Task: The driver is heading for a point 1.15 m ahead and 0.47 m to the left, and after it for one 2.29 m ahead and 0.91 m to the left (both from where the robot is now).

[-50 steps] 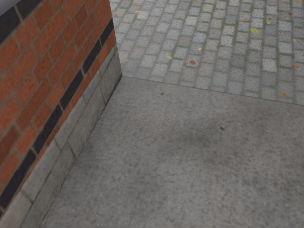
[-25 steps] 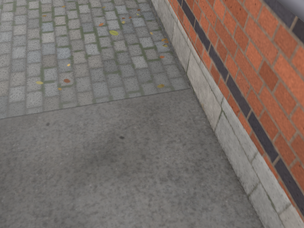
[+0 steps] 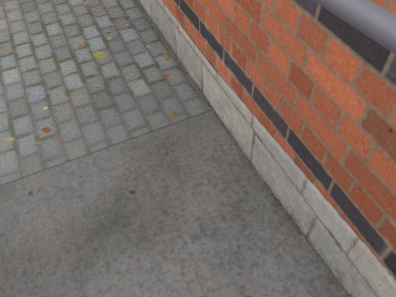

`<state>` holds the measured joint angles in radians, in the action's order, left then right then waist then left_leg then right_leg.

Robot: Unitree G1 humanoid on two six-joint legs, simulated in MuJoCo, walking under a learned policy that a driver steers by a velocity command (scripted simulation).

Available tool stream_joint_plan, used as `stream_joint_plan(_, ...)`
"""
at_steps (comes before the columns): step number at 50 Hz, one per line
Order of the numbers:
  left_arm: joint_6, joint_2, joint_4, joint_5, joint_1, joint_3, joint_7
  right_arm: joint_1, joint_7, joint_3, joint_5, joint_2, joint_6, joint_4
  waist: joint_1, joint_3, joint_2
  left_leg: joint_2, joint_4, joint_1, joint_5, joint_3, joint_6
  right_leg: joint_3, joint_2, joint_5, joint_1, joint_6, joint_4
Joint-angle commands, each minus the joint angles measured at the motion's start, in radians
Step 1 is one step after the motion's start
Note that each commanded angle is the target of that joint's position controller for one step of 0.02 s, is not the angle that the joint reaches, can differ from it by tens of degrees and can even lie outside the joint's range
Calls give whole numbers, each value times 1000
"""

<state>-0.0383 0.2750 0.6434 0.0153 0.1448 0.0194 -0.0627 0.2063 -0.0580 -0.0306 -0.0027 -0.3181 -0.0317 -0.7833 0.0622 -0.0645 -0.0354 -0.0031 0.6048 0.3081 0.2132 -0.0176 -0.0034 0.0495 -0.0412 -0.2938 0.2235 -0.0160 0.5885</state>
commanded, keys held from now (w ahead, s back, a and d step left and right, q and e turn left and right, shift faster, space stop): q+shift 0.04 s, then w+q+shift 0.66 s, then w+shift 0.06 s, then w+e+shift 0.24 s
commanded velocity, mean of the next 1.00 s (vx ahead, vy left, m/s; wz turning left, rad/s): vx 0.73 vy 0.00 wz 0.64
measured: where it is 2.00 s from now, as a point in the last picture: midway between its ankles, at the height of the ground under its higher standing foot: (65, 124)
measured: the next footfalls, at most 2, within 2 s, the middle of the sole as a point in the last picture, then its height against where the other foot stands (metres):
left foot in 0.30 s outside the picture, level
right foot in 0.78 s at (116, 256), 0.04 m lower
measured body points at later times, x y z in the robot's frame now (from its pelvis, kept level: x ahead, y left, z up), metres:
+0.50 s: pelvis +0.17 +0.18 -0.01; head +0.18 +0.21 +0.44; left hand +0.23 +0.47 -0.12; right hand +0.27 -0.09 -0.12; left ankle +0.07 +0.20 -0.75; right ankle +0.24 +0.02 -0.68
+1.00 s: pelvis +0.59 +0.39 -0.05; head +0.60 +0.42 +0.40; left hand +0.37 +0.59 -0.18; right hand +0.91 +0.34 -0.14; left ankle +0.52 +0.47 -0.72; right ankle +0.61 +0.29 -0.79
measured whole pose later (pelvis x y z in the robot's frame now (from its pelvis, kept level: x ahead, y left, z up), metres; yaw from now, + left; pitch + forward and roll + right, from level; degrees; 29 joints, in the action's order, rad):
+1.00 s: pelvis +0.59 +0.39 -0.05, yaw +38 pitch +2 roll -2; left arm 0.08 0.31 0.91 0.02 0.47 0.05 -0.01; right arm 0.04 0.02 -0.03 -0.06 -0.27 -0.08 -0.75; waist -0.08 -0.02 -0.02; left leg 0.00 1.09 0.55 0.35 0.03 0.02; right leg -0.06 0.11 -0.19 0.18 -0.04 0.41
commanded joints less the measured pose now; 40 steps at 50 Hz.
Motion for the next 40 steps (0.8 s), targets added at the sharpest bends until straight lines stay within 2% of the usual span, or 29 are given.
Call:
stream_joint_plan(1,3,189,-28,3,55,68,-37,-60,1,-30,6,-71,2,98,-92,84,263,22,290,278,329,26,-10,-248,-360,696,-193,-193,-165)
stream_joint_plan(2,-5,162,-32,-2,40,60,-40,-60,6,-37,19,-66,20,87,-100,67,236,54,355,326,365,47,-17,-214,-369,688,-207,-206,-169)
stream_joint_plan(3,-6,196,-28,-21,49,71,-33,-60,4,-35,29,-66,34,98,-107,76,222,92,352,338,309,44,-16,-221,-401,398,-197,-192,-243)
stream_joint_plan(4,1,209,-12,-36,66,78,-29,-102,1,-38,28,-76,41,108,-128,55,176,112,339,321,246,37,-15,-211,-385,94,-163,-170,-326)
stream_joint_plan(5,15,239,1,-42,68,85,-20,-98,0,-39,14,-65,45,122,-121,14,197,120,335,310,218,30,-16,-185,-369,-78,-128,-154,-364)
stream_joint_plan(6,33,225,-3,-34,46,83,-6,-92,0,-43,7,-83,51,122,-108,-4,207,122,312,279,182,28,-6,-152,-343,-155,-93,-140,-400)
stream_joint_plan(8,63,225,12,-26,5,89,9,-41,-2,-50,10,-90,38,114,-67,-10,212,135,266,254,111,8,7,-78,-320,-213,-115,-98,-423)
stream_joint_plan(10,83,249,31,-31,36,106,35,-61,7,-47,15,-76,22,114,-77,-22,133,122,238,254,132,-31,23,-37,-324,-210,-146,-89,-412)
stream_joint_plan(11,81,248,48,-34,59,109,42,-79,5,-44,23,-72,18,129,-81,-33,123,135,222,280,167,-31,40,-35,-346,-225,-179,-83,-419)
stream_joint_plan(13,72,229,33,-38,-6,107,46,1,4,-47,58,-64,14,99,-16,8,125,112,133,139,126,-92,85,50,-317,-200,-153,-52,-329)
stream_joint_plan(14,82,252,55,64,16,101,73,78,-4,-57,-33,-94,54,69,21,64,129,36,70,-71,101,-168,113,182,-251,-15,-109,-26,-129)
stream_joint_plan(15,76,211,59,61,8,96,85,338,17,-90,-32,-135,47,-33,134,140,-59,-87,28,-292,137,-222,129,255,-151,225,-25,-11,274)
stream_joint_plan(16,80,73,28,75,-49,49,91,460,29,-99,-41,-227,39,-80,173,41,-372,71,-110,-368,410,122,162,209,-53,-222,340,6,694)
stream_joint_plan(17,101,-11,-89,62,-60,13,93,338,35,-94,-9,-313,19,11,67,40,-593,231,-465,-315,632,777,275,15,90,-369,632,38,872)
stream_joint_plan(18,123,108,-92,74,-130,28,88,253,35,-101,-22,-280,17,40,62,-21,-295,284,-522,-342,591,843,286,-107,33,-252,728,27,868)
stream_joint_plan(19,131,163,-71,57,-99,42,89,251,39,-103,-17,-267,12,43,39,23,-124,284,-420,-379,354,729,300,-123,-19,-118,681,22,747)
stream_joint_plan(21,127,203,-19,58,-75,47,89,182,57,-90,-11,-229,8,34,0,38,-16,228,-422,-338,309,605,293,-118,-56,-27,556,22,569)
stream_joint_plan(22,110,179,-7,58,-69,44,94,172,45,-83,-12,-210,4,28,-25,26,-61,206,-409,-302,258,583,302,-118,-53,-23,513,29,510)
stream_joint_plan(23,94,141,-6,58,-81,30,100,213,48,-74,4,-164,-7,-4,-28,-5,-18,195,-411,-300,151,535,297,-120,-59,10,518,43,453)
stream_joint_plan(24,87,138,-17,46,-133,29,111,248,57,-75,-1,-165,-21,-14,-6,-28,22,187,-436,-305,87,491,285,-117,-47,41,501,51,362)
stream_joint_plan(26,90,122,-23,53,-200,21,122,294,76,-80,19,-153,-26,-30,9,-93,8,130,-466,-288,-5,431,254,-102,-7,204,522,90,162)
stream_joint_plan(29,93,100,-24,38,-193,10,119,299,57,-90,33,-149,-29,-44,7,-69,-17,77,-436,-207,-167,372,240,-89,28,380,431,105,44)
stream_joint_plan(32,108,59,-98,33,-389,-10,120,326,58,-68,39,-87,-57,-83,67,-92,-20,103,-495,-144,-164,409,210,-83,21,613,330,63,-77)
stream_joint_plan(35,126,88,-102,37,-371,-1,102,311,60,-92,21,-147,-56,-81,62,-55,-41,115,-377,-250,-442,419,178,-94,41,574,239,28,-139)
stream_joint_plan(36,133,103,-82,42,-285,3,99,277,61,-96,20,-165,-62,-81,8,-13,-22,91,-306,-263,-599,385,150,-80,67,511,130,7,-176)
stream_joint_plan(37,145,125,-41,41,-147,19,90,301,64,-103,16,-179,-73,-94,-32,104,-25,77,-171,-282,-746,376,130,-79,88,487,-56,-9,-164)
stream_joint_plan(38,144,165,8,35,14,41,80,256,70,-105,-5,-217,-71,-97,-130,172,-48,85,50,-272,-870,369,125,-75,71,388,-197,-31,-138)
stream_joint_plan(39,136,189,66,58,262,64,61,209,72,-92,-18,-158,-74,-82,-249,254,-78,62,344,-129,-864,317,124,-96,-6,279,-413,-85,-64)
stream_joint_plan(40,134,258,91,87,401,78,44,220,70,-46,-28,34,-88,-53,-232,357,213,-44,827,117,-25,220,124,-312,-246,333,-628,-153,63)
Velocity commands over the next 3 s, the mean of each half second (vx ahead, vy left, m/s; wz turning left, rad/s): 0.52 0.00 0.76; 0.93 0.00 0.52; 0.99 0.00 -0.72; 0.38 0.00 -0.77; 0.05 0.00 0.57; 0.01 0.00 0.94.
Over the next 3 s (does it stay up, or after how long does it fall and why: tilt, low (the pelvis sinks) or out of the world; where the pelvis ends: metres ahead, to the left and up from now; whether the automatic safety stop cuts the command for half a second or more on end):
stays up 1.43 0.62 -0.10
